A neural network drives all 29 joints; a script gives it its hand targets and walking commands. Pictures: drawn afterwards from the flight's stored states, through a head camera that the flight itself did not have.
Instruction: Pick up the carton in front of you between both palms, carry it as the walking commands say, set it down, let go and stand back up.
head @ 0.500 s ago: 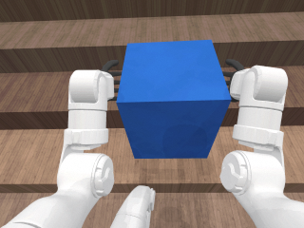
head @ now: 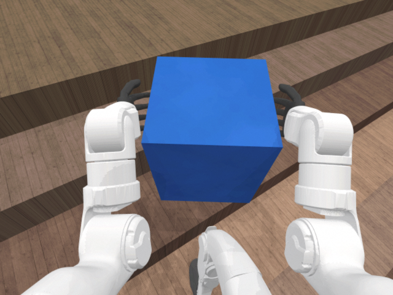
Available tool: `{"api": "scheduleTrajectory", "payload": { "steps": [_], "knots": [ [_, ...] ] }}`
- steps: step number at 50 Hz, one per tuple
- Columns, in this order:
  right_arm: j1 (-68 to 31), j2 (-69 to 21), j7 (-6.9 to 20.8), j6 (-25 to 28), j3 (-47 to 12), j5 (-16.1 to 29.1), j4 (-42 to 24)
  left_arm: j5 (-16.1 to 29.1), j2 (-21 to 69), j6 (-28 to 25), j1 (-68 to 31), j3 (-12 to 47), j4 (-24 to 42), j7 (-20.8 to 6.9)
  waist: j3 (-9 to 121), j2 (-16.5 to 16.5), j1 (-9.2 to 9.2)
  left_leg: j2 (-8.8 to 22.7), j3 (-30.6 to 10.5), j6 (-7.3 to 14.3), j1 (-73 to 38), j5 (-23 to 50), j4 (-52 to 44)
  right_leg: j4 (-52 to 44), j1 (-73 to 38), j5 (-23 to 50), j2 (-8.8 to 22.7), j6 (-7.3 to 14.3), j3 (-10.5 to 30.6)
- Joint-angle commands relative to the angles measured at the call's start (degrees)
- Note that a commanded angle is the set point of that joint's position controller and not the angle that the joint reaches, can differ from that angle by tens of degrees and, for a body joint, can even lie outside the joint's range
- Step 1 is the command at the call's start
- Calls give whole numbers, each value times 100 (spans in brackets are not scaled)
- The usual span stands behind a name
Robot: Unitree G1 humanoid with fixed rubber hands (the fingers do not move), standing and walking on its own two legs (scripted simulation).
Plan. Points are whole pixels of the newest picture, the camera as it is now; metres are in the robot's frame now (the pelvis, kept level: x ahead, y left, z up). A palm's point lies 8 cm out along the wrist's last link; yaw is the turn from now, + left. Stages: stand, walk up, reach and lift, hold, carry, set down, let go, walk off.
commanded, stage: carry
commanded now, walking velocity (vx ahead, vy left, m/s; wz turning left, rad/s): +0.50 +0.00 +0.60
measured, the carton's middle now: (207, 137) +0.41 -0.07 +0.08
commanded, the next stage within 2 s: none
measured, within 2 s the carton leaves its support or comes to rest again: neither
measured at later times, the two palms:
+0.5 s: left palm out of the picture +0.56 +0.42 +0.38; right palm out of the picture +0.69 +0.16 +0.37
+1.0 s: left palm out of the picture +0.85 +0.55 +0.50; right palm out of the picture +0.94 +0.27 +0.52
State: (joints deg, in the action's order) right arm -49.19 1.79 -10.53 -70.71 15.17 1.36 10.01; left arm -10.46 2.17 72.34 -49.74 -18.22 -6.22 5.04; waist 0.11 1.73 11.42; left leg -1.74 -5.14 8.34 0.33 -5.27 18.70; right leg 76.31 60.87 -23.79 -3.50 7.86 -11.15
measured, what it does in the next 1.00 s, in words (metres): climbs, turning left: right foot 0.17 m higher, then left foot 0.17 m higher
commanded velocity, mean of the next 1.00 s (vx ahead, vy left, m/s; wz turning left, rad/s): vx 0.50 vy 0.00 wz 0.17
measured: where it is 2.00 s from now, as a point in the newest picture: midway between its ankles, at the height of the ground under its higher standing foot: (17, 59)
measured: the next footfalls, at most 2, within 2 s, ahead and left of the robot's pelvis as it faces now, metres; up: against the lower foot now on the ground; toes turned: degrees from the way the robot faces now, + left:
right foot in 0.02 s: +0.23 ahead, -0.08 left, +0.17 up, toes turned -1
left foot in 0.52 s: +0.45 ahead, +0.36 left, +0.34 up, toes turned +29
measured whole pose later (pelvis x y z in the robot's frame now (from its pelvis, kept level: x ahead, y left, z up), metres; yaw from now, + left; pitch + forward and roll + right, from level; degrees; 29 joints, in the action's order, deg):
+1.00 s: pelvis +0.54 +0.28 +0.33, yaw +20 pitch +3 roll -4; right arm -49.8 -0.4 -8.9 -75.4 15.6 -3.7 6.9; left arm -6.3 -0.9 78.8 -49.9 -13.1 -6.0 8.4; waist 1.5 -0.5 3.2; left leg 6.0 6.7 0.9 2.0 -14.5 14.4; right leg 95.9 73.4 -22.1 5.8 7.5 -8.7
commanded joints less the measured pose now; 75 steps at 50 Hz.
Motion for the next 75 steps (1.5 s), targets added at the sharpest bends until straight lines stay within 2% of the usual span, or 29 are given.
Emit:
{"api": "scheduleTrajectory", "payload": {
  "steps": [1,2,3,6,8,11,14,17,20,22,25,26,27,28,29,34,38,41,46,48,52,54,55,56,61,66,69,72,75],
  "knots": [
    [-5090,-6371,2168,-251,-3240,2762,-576,1658,4630,12,-3700,3083,-61,-387,4133,1516,-1880,1082,-260,-380,1824,9273,2722,-2729,-6428,2256,-128,112,341],
    [-5349,-6442,2210,-329,-3224,2748,-580,1837,4821,25,-3820,3224,59,-420,4234,176,-2075,349,-153,-717,2888,2617,5211,-4213,-7473,4106,747,625,1611],
    [-5154,-6487,2241,-412,-3017,2774,-403,1830,4719,-37,-3550,3150,-160,-423,5806,-1535,-2427,-662,-270,-1354,4261,-1229,9807,-4641,-8706,6381,3071,2519,5379],
    [-4973,-5834,2125,-633,-2454,2166,-575,2757,5576,102,-4502,3725,712,-522,3856,877,-1832,356,-960,-210,5709,-1192,10668,-5179,-7017,1913,2707,1183,4813],
    [-4255,-5208,1895,-736,-2099,1539,-344,3483,6127,242,-5104,4193,1038,-694,2835,1101,-1430,604,-488,-86,5529,-769,9577,-5468,-5788,736,2351,523,3493],
    [-3958,-4670,1592,-751,-1838,879,9,4237,6558,476,-5893,4162,818,-1045,2320,418,-1461,516,502,-171,5085,-496,8408,-5658,-5046,909,2144,261,2171],
    [-3988,-4634,1387,-824,-1585,460,598,4116,6393,566,-5664,3534,-197,-1312,2215,-807,-1843,469,566,-35,6826,-927,9811,-5939,-6410,883,2513,436,2234],
    [-4267,-4701,1239,-856,-1431,309,1089,3841,6328,535,-5417,2860,-1061,-1469,1618,-730,-1965,712,-179,-2,8755,-2341,10780,-6126,-7605,364,2997,218,2470],
    [-4432,-4821,1113,-863,-1264,361,1498,3659,6183,467,-5524,2420,-1493,-1561,1043,-791,-1850,827,421,-277,8999,-2605,10310,-6673,-7182,-618,2801,-89,1609],
    [-4590,-5040,1098,-891,-1315,570,1616,3621,6046,436,-5629,2212,-1509,-1556,816,-1013,-1419,1121,1480,-176,5683,-2338,6649,-7954,-4843,354,2035,-248,100],
    [-4512,-5885,1237,-895,-1420,1016,1868,3249,5931,394,-5396,1794,-1765,-1462,2504,-2578,-485,-129,2665,245,2497,-1180,5670,-5292,-5127,9991,1959,-163,-632],
    [-4741,-6262,1320,-842,-1622,1361,1693,3091,5804,339,-5283,1731,-1603,-1425,3137,-2831,-77,-471,2325,201,1569,-1111,4174,-3467,-5407,10225,1715,-426,-506],
    [-5095,-6578,1416,-744,-1774,1698,1441,2844,5710,285,-5220,1637,-1528,-1350,3070,-2048,19,-174,337,-99,876,-853,2221,-1354,-4444,5922,1386,-902,153],
    [-5124,-6639,1492,-561,-1894,1890,1269,2689,5739,202,-4802,1475,-1491,-1293,3989,1245,-320,2024,-3727,699,-642,1907,374,1881,-2633,901,58,-1589,815],
    [-5371,-7056,1591,-495,-2170,2289,965,2334,5489,159,-4711,1461,-1391,-1178,4826,921,-414,2022,-3951,761,-615,2533,621,3565,-2738,1068,-128,-1269,2475],
    [-5583,-7627,1846,-276,-2817,2877,-646,2622,5697,221,-5207,2349,390,-867,3424,801,-858,1607,-2078,488,347,-1352,1101,3453,-1092,1544,501,-254,1855],
    [-4603,-7657,1791,-278,-3172,2608,-594,2685,5850,117,-4574,3065,811,-787,3430,-81,-691,1839,-1248,603,-783,751,1047,1678,-359,587,725,-98,1351],
    [-3970,-7291,1792,-305,-3266,2309,-469,2728,5933,143,-4071,3326,614,-892,3307,449,-174,2399,-1915,1221,-2586,1527,521,4733,2306,-573,595,74,1104],
    [-4466,-6763,1888,-405,-3418,2403,-868,2778,5567,262,-4342,3631,550,-830,1908,-8,-659,1553,-364,192,-980,-1195,-380,3675,2581,-328,981,-167,493],
    [-4297,-6369,1901,-540,-3174,2329,-695,2813,5439,362,-4411,3636,447,-753,1716,600,-852,1365,279,415,491,-55,-1687,1785,392,-79,976,-170,-59],
    [-4289,-5967,1885,-787,-2650,1982,-246,3214,5756,511,-4579,3630,182,-706,3545,2033,-1918,1326,1645,150,161,9214,741,-835,-3517,1326,-110,229,-786],
    [-4422,-5961,1878,-794,-2530,1974,-180,3486,5925,487,-5046,3641,553,-767,4126,1186,-2427,1021,1512,-196,103,6926,3380,-3707,-5316,1524,-287,37,114],
    [-4217,-6066,1832,-768,-2345,1756,-157,3600,6028,426,-5252,3681,556,-827,4625,-959,-1910,-139,961,-837,2662,162,6098,-4480,-7140,4518,1876,1196,4093],
    [-4129,-5695,1759,-749,-2149,1506,-2,3817,6248,417,-5258,3705,504,-912,5168,-1010,-1892,-540,-379,-727,3068,-498,8470,-4902,-7247,4131,2142,1787,5549],
    [-5296,-5395,1430,-844,-2087,1295,-711,4258,6574,560,-6401,3510,868,-1184,3248,-273,-1504,141,-237,-101,4976,-407,8848,-4971,-6293,477,1621,688,3793],
    [-4722,-5367,1343,-1018,-2010,1083,263,3790,6329,843,-5702,2779,-422,-1264,2912,-81,-1617,418,560,-143,5565,-897,7324,-5272,-6437,1649,1866,749,2793],
    [-4746,-5689,1449,-1080,-1903,1167,944,3364,6090,889,-5347,2246,-1338,-1356,2606,-984,-1920,460,696,-68,7726,-1943,10025,-5803,-7471,2193,2424,1236,3364],
    [-4793,-6015,1500,-1037,-1657,1237,1445,3102,5863,786,-5412,1851,-1613,-1460,1901,-471,-1961,717,324,-34,9777,-2711,11393,-5828,-8168,831,2583,822,3172],
    [-5095,-6175,1442,-951,-1679,1414,1503,3093,5752,664,-5729,1678,-1636,-1562,1293,-835,-1485,900,1092,-333,8222,-1793,9545,-6609,-5912,-648,1703,143,1863]
  ]
}}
